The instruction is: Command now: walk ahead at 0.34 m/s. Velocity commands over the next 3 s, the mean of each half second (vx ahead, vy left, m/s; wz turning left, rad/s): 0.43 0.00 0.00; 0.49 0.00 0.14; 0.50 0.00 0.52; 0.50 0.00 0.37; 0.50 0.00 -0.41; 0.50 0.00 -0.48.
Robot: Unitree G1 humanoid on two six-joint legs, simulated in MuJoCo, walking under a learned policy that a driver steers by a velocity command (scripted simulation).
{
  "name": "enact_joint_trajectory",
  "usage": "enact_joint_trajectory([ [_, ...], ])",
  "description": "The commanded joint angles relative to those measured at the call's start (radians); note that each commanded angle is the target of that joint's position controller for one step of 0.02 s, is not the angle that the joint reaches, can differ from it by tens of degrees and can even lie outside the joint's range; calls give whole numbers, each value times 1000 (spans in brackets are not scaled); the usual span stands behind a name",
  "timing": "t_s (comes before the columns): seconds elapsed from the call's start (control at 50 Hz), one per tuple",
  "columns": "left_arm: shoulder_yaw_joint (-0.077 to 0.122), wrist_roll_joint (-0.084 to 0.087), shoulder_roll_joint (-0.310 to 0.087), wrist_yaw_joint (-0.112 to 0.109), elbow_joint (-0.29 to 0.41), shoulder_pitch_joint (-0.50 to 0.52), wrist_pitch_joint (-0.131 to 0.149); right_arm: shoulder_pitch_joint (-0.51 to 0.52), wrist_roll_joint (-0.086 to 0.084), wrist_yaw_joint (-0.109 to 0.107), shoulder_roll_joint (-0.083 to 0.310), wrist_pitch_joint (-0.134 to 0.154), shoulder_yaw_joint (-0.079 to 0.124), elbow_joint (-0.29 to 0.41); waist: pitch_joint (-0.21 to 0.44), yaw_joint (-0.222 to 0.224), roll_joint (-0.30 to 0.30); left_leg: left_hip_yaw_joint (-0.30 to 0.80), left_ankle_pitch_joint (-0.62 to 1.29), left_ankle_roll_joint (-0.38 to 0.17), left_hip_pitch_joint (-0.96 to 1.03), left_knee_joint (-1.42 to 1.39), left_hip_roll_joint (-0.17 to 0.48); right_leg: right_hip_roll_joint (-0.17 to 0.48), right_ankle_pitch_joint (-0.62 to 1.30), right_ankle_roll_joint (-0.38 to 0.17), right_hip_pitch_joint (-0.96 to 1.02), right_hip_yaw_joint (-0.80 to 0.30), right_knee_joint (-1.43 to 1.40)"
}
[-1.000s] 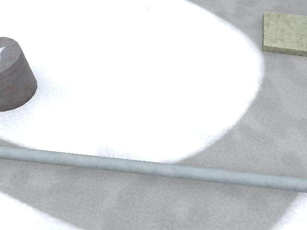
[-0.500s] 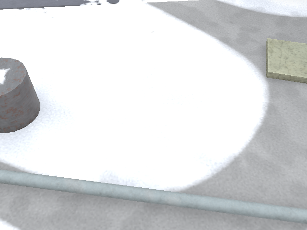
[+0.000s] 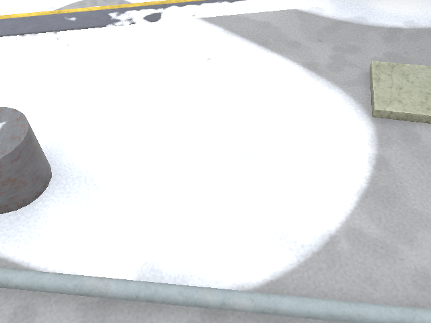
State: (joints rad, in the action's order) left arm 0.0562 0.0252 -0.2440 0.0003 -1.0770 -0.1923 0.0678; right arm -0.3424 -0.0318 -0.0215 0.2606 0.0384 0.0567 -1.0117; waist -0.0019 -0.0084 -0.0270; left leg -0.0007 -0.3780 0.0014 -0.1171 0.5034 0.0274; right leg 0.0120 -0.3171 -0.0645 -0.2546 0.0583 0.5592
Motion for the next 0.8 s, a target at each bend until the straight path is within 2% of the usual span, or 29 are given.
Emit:
enact_joint_trajectory([
  [0.02,50,-5,-180,-3,-60,-312,11,166,18,6,38,28,-4,110,16,153,258,-53,0,-30,-473,334,-22,233,-22,-95,432,-398,-273],
  [0.04,48,-16,-220,11,-67,-359,25,179,2,1,39,42,0,140,35,153,348,19,-200,-24,-620,564,-84,382,-157,-225,451,-746,-400],
  [0.06,26,-19,-165,12,-39,-258,41,181,-21,4,79,53,9,139,-44,102,204,91,-150,-47,-708,690,-7,388,-240,-225,402,-706,-398],
  [0.08,12,-17,-117,14,-11,-187,50,178,-27,13,90,62,12,131,-85,75,154,93,-33,-71,-736,707,37,339,-235,-182,362,-590,-403],
  [0.12,-2,-18,-94,22,17,-125,54,182,-4,14,103,68,24,117,-106,43,106,69,124,-79,-705,621,91,273,-13,-120,308,-412,-421],
  [0.14,-12,-22,-69,21,14,-142,47,184,3,19,97,65,27,114,-91,40,112,54,166,-71,-661,583,101,239,95,-101,291,-334,-425],
  [0.16,-15,-26,-67,17,7,-173,43,187,6,25,79,60,26,112,-79,42,121,33,197,-59,-642,554,99,219,194,-100,290,-283,-426],
  [0.2,-14,-28,-90,4,1,-214,35,239,11,30,51,50,21,132,-80,51,105,6,246,-30,-656,482,93,207,337,-113,290,-222,-432],
  [0.26,-13,-31,-115,-11,13,-220,27,365,10,33,20,46,5,180,-108,69,95,-20,350,-7,-614,279,70,186,373,-111,229,-157,-461],
  [0.34,-7,-19,-121,-17,2,-282,24,478,3,50,25,48,-6,216,-145,92,108,-41,434,-19,-548,110,39,201,354,-112,236,-116,-483],
  [0.4,2,-11,-123,-20,-7,-298,11,492,0,66,36,52,-8,232,-144,68,116,-28,384,-57,-537,71,34,247,448,-102,335,-102,-427],
  [0.44,13,-11,-147,-21,7,-267,5,438,3,71,76,57,9,228,-86,14,131,-52,324,-90,-409,52,-7,256,721,-82,368,-85,-325],
  [0.46,19,-14,-162,-21,15,-247,-2,349,4,69,110,59,27,207,-19,-40,147,-72,303,-110,-281,51,-41,246,895,-69,370,-71,-211],
  [0.48,17,-20,-158,-22,25,-228,-10,173,3,62,148,54,51,152,80,-126,146,-92,304,-137,-61,35,-69,202,972,-43,313,-40,-9],
  [0.5,4,-33,-128,-20,48,-230,-10,-17,12,50,206,49,70,106,211,-185,69,97,265,-191,270,64,90,154,701,-14,68,-25,297],
  [0.52,-39,-27,41,-5,53,-373,13,-90,25,54,273,48,79,79,380,-91,-231,635,1,-365,571,-88,352,-62,-91,49,-298,-59,683],
  [0.54,-21,1,-40,3,49,-295,45,-67,19,56,182,51,52,76,351,-127,-173,778,-82,-343,521,-231,346,-51,-230,27,-407,-209,831],
  [0.56,-3,29,-99,5,93,-193,63,25,16,54,142,58,39,83,181,-102,-145,629,-36,-296,384,-245,323,0,-171,8,-494,-182,880],
  [0.58,-2,29,-109,-3,111,-134,69,109,21,56,104,65,26,101,105,-70,-40,496,76,-271,223,-262,294,57,-74,0,-465,-155,855],
  [0.6,8,15,-108,-11,116,-109,64,163,34,63,70,72,15,105,51,-33,6,392,174,-252,78,-287,258,95,-3,-2,-416,-141,803],
  [0.62,11,7,-87,-12,110,-142,48,184,48,68,40,77,4,101,45,8,-18,324,213,-240,-5,-310,225,125,37,-5,-352,-148,779],
  [0.64,11,5,-63,-13,106,-168,32,182,47,72,27,76,0,91,35,26,-34,284,220,-240,-54,-333,206,133,48,-4,-325,-144,762],
  [0.66,10,5,-47,-15,109,-176,20,170,43,70,30,76,-2,81,16,38,-38,247,223,-244,-93,-355,195,143,52,-1,-322,-139,729],
  [0.7,15,-5,-61,-21,141,-109,7,145,40,55,68,80,1,67,-38,43,-31,183,267,-245,-151,-394,181,158,109,20,-361,-127,608],
  [0.72,16,-11,-57,-24,150,-80,3,109,46,45,81,77,2,53,-47,34,-37,174,293,-256,-141,-402,183,154,144,37,-399,-110,596],
  [0.76,18,-28,-72,-22,199,28,9,59,41,30,97,72,2,43,-65,9,-9,179,328,-250,-95,-404,181,163,244,56,-495,-114,464],
  [0.78,18,-31,-73,-21,225,81,13,36,29,26,90,60,0,35,-74,-1,1,169,294,-236,-48,-405,163,151,238,63,-550,-101,413],
  [0.8,19,-34,-76,-20,240,148,17,-47,20,22,41,51,-12,11,-67,-36,48,167,348,-211,64,-371,132,129,225,67,-592,-77,379],
])
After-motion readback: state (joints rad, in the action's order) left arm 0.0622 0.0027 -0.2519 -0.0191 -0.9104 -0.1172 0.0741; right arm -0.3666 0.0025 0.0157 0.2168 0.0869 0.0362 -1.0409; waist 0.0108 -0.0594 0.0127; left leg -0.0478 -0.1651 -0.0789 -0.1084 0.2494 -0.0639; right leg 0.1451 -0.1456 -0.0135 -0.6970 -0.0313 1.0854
